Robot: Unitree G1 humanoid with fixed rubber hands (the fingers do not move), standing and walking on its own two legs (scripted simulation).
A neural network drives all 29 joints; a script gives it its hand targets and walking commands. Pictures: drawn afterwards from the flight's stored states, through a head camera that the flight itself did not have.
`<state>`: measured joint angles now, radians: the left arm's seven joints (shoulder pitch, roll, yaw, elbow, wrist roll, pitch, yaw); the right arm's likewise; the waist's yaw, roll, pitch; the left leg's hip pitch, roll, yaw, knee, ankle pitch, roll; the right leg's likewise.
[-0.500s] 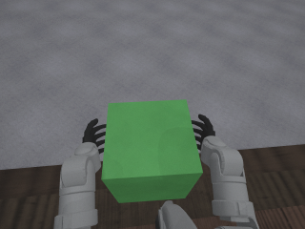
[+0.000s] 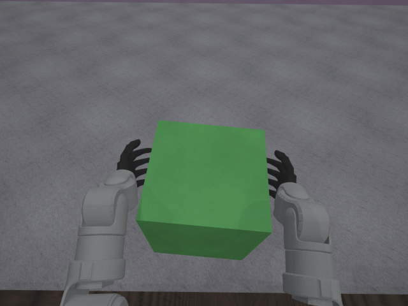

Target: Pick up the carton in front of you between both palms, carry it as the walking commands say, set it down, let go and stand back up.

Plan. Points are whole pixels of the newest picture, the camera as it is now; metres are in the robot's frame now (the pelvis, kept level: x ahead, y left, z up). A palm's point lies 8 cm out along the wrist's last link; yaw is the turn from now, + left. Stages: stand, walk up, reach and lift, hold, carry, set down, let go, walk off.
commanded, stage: carry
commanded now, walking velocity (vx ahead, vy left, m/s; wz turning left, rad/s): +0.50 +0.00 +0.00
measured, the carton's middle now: (204, 196) +0.33 +0.00 +0.03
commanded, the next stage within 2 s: none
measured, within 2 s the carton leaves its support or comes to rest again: neither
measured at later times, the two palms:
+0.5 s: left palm (170, 135) +0.70 +0.12 -0.11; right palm (251, 134) +0.71 -0.18 -0.11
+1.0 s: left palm (191, 95) +1.13 +0.06 -0.21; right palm (250, 98) +1.10 -0.24 -0.20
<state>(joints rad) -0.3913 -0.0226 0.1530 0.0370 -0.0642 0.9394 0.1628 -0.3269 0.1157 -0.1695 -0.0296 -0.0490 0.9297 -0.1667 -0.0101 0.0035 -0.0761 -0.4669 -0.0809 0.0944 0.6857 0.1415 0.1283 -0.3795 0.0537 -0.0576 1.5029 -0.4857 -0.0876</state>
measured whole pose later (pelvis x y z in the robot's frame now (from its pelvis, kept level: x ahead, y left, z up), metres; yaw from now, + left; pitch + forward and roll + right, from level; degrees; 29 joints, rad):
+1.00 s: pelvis +0.82 -0.05 -0.25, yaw -3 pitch +6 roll +0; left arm -0.20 -0.14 0.19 -0.12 0.04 0.89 0.13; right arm -0.28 0.10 -0.14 -0.04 0.05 0.90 -0.18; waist -0.11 0.01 0.00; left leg -0.18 -0.05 0.08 0.55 -0.47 0.07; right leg -0.75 -0.05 -0.05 0.77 -0.15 -0.03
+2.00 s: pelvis +1.48 -0.10 -0.25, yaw -1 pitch +3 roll -1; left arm -0.02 -0.13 0.04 -0.48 0.07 1.19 0.11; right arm -0.03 0.13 -0.06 -0.48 -0.06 1.20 -0.12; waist 0.00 0.05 -0.15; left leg -0.06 0.12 0.14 0.65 -0.48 -0.04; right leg -0.48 -0.05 -0.23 0.54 -0.10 -0.07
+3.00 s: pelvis +1.82 -0.11 -0.24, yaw -4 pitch +4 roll +1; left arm -0.03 -0.13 0.06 -0.39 0.11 1.19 0.09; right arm -0.04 0.13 -0.05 -0.38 -0.11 1.18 -0.10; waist 0.00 -0.01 -0.15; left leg -0.34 0.06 0.20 0.56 -0.27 0.01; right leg -0.11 -0.06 -0.14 0.51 -0.43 0.02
